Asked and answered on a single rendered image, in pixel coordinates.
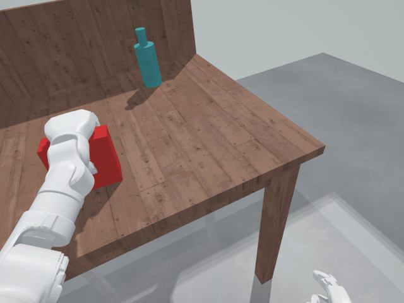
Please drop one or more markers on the left robot upper arm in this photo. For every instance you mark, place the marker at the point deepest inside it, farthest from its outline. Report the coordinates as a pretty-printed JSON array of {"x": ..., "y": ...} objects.
[{"x": 32, "y": 274}]

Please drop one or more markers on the robot right hand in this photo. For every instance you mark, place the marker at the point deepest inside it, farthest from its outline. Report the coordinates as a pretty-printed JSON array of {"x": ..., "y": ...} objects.
[{"x": 335, "y": 293}]

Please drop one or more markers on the left robot forearm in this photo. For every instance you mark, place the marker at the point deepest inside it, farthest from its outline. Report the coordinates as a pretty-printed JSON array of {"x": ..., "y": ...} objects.
[{"x": 50, "y": 220}]

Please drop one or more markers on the robot left hand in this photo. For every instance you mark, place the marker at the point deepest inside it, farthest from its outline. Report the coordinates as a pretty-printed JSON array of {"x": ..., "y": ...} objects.
[{"x": 79, "y": 121}]

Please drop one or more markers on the table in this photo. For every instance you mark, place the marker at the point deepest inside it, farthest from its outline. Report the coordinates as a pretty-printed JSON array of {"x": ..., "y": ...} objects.
[{"x": 188, "y": 147}]

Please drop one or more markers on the sponge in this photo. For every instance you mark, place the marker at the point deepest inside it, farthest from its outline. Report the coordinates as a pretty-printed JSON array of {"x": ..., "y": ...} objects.
[{"x": 102, "y": 154}]

